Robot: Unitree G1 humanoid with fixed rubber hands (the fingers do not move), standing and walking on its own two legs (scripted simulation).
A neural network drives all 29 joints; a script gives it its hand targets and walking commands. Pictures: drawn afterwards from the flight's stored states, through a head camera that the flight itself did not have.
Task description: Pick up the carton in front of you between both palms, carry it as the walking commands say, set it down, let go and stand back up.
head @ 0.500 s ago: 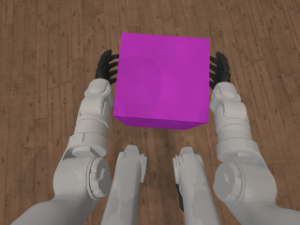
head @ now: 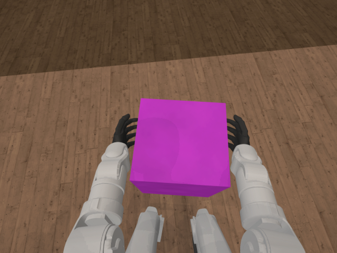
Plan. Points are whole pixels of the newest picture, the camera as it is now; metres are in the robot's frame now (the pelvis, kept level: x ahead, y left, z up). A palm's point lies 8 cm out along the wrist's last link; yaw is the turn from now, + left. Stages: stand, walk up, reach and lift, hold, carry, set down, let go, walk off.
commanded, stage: reach and lift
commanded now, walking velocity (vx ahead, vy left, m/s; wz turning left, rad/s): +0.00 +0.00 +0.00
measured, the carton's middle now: (178, 153) +0.39 +0.01 -0.11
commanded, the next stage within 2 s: hold in 1.72 s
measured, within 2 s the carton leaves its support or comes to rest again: neither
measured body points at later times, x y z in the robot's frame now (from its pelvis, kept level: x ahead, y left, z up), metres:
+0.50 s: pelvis +0.05 +0.00 +0.13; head +0.08 +0.00 +0.58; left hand +0.36 +0.15 +0.10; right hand +0.37 -0.15 +0.10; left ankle +0.06 +0.13 -0.59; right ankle +0.06 -0.13 -0.59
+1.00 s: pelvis +0.03 +0.00 +0.15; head +0.01 +0.00 +0.60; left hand +0.34 +0.15 +0.16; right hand +0.35 -0.15 +0.17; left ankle +0.06 +0.13 -0.59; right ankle +0.06 -0.13 -0.59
